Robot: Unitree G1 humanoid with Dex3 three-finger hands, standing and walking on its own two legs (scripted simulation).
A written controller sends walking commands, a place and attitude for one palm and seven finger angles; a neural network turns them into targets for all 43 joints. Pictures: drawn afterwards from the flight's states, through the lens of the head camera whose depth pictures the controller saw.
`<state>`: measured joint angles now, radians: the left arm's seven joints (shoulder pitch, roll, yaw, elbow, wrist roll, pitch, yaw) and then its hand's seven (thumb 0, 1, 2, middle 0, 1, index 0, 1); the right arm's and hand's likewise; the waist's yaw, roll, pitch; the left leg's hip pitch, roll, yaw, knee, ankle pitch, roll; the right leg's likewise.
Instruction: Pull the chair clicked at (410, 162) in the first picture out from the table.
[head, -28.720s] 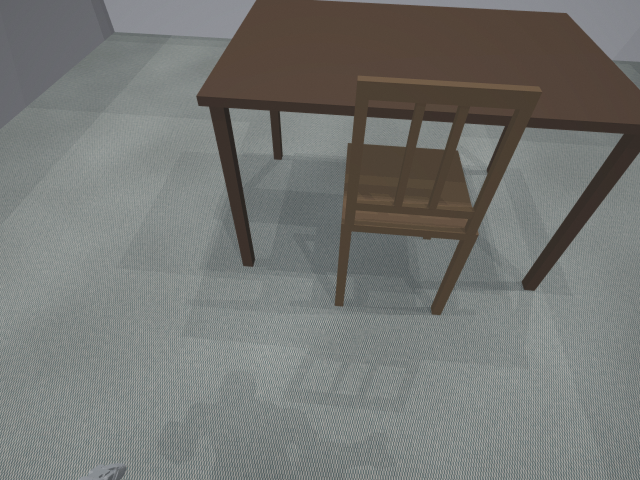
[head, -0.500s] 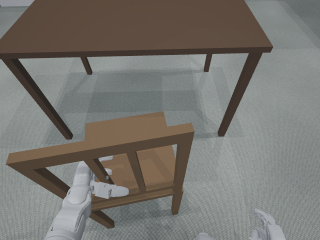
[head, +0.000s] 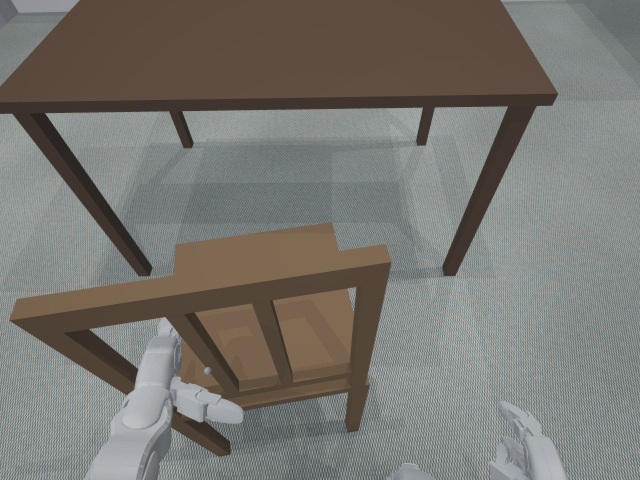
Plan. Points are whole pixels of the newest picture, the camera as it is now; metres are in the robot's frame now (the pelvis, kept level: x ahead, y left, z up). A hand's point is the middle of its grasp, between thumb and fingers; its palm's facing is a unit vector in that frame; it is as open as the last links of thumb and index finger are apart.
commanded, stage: draw the fingers out of the gap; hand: left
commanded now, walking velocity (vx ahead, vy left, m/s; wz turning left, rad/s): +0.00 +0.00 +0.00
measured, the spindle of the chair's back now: (210, 355) +0.29 +0.17 -0.06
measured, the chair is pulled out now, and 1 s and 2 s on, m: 0.40 0.40 0.40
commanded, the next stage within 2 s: draw the hand back to the body in 0.68 s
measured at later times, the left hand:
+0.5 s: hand (189, 440) +0.18 +0.17 -0.04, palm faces +0.06 -0.97 -0.21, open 17.5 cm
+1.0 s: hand (161, 458) +0.16 +0.17 +0.02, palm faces +0.15 -0.99 -0.08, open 17.5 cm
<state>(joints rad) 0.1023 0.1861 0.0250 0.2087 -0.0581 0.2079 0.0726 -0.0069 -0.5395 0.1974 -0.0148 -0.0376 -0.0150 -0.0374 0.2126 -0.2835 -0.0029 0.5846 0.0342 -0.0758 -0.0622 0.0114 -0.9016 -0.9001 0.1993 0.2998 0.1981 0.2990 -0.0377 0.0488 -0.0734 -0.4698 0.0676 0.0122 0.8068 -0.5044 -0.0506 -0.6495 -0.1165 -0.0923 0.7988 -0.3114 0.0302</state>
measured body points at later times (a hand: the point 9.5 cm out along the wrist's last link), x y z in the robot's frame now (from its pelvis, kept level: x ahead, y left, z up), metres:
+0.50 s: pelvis -0.01 +0.01 -0.01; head +0.03 -0.01 +0.44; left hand +0.18 +0.22 -0.02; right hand +0.18 -0.24 -0.09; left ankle -0.06 +0.15 -0.70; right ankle +0.04 -0.14 -0.70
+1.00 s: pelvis -0.01 +0.01 -0.03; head +0.03 +0.00 +0.42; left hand +0.14 +0.23 +0.03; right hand +0.18 -0.23 -0.10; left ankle -0.06 +0.15 -0.70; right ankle +0.04 -0.14 -0.70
